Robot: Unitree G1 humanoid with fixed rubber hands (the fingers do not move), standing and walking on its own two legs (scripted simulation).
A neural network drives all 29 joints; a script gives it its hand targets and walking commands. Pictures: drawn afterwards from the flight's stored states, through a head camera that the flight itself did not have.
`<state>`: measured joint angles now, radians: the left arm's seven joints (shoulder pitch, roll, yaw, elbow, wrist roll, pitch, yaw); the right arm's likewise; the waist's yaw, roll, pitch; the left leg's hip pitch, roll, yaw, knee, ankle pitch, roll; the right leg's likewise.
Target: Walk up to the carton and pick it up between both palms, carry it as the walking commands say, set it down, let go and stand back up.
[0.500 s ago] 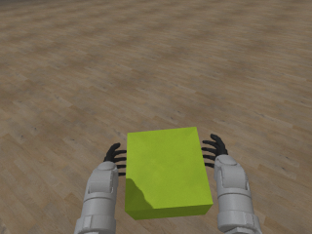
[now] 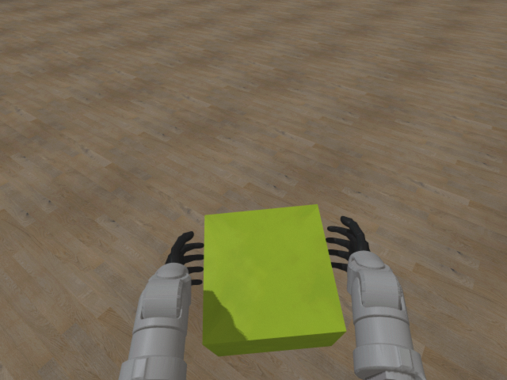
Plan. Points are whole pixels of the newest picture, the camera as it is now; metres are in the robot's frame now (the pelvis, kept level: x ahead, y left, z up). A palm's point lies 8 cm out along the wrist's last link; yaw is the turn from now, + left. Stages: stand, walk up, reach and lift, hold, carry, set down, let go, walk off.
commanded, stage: reach and lift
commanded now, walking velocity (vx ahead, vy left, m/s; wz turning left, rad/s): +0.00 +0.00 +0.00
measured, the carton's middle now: (267, 280) +0.32 -0.01 -0.04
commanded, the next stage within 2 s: hold in 0.10 s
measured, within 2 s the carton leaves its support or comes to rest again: neither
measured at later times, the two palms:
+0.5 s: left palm (171, 286) +0.26 +0.14 +0.04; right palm (358, 268) +0.28 -0.15 +0.05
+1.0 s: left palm (159, 278) +0.26 +0.16 +0.06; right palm (346, 278) +0.26 -0.13 +0.06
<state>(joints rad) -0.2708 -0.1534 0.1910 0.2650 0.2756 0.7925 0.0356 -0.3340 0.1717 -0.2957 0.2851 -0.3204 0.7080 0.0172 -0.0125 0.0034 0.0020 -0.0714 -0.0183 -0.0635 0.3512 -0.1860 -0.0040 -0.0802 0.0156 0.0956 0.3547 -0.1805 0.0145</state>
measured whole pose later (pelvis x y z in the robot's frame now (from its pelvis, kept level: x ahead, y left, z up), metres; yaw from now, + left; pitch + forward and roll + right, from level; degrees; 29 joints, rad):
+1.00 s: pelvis -0.03 +0.05 -0.02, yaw -6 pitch +5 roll +1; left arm -0.30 -0.15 0.10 -0.09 0.07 1.26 0.30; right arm -0.33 0.16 -0.18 -0.08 -0.14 1.13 -0.22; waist 0.03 0.02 -0.16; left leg -0.45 -0.05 0.08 0.63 -0.27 0.06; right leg -0.40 -0.03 -0.02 0.65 -0.33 0.01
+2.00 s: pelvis -0.12 +0.26 -0.02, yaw -7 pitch +3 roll +2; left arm -0.30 -0.16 0.09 -0.12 0.07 1.27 0.31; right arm -0.31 0.16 -0.19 -0.15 -0.16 1.17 -0.18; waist 0.03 0.02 -0.08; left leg -0.55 -0.01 0.10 0.86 -0.37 0.01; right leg -0.36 -0.09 -0.10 0.61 -0.30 -0.01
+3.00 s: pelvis -0.27 +0.56 -0.02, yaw -8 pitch +4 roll +0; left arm -0.30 -0.16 0.12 -0.21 0.03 1.27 0.38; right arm -0.37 0.19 -0.19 -0.13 -0.17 1.14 -0.17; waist 0.07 0.00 -0.04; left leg -0.44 -0.02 0.15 0.57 -0.21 0.10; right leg -0.37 -0.04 -0.14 0.67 -0.40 0.03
